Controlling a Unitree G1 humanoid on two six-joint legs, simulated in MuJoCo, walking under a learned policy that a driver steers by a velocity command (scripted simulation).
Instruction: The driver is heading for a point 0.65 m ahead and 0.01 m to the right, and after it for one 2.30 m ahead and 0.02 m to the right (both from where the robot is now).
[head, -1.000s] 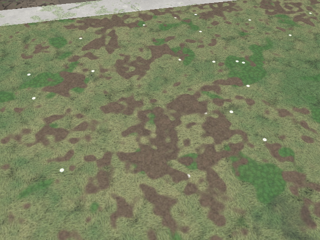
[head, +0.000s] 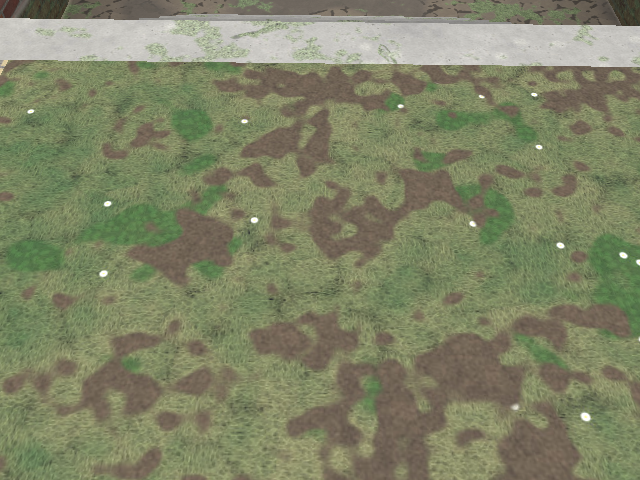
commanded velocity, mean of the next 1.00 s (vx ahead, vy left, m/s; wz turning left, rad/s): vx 0.19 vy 0.00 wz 0.16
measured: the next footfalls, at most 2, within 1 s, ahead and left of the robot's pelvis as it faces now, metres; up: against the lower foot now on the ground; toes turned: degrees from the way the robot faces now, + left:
right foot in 0.34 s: +0.39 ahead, -0.11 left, +0.00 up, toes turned +8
left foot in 0.66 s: +0.30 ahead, +0.13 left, +0.00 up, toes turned +7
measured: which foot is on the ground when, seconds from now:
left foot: down 0.00-0.38, up 0.40-0.64, down 0.66-1.00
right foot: up 0.00-0.32, down 0.34-1.00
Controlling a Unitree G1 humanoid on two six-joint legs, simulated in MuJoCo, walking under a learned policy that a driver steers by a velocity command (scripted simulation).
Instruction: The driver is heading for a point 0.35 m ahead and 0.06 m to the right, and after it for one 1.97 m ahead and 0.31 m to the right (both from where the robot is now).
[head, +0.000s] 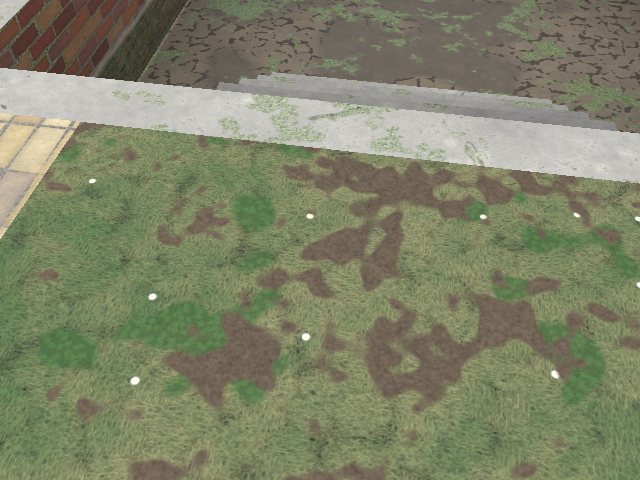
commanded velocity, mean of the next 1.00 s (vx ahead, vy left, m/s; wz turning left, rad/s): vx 0.16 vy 0.00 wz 0.00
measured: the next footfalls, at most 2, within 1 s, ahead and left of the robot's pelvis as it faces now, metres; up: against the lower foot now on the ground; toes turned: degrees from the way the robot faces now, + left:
left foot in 0.98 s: +0.37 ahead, +0.08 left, +0.00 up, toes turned +1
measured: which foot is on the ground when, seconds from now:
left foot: down 0.00-0.58, up 0.60-0.96, down 0.98-1.00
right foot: down 0.00-1.00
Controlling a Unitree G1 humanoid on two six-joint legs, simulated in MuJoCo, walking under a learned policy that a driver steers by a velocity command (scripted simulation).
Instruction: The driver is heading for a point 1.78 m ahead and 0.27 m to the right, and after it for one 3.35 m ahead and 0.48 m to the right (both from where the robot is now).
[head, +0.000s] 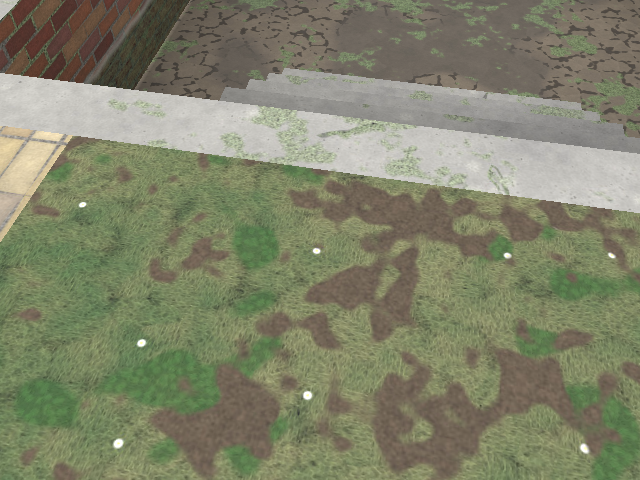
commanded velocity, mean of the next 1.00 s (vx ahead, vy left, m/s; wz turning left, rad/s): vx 0.15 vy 0.00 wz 0.00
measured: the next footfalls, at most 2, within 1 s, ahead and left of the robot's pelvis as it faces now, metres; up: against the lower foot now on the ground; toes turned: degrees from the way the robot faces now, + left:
right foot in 0.28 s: +0.10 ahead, -0.13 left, +0.00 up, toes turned -2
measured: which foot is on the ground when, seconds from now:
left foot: down 0.00-1.00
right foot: down 0.00-0.00, up 0.02-0.26, down 0.28-0.82, up 0.84-1.00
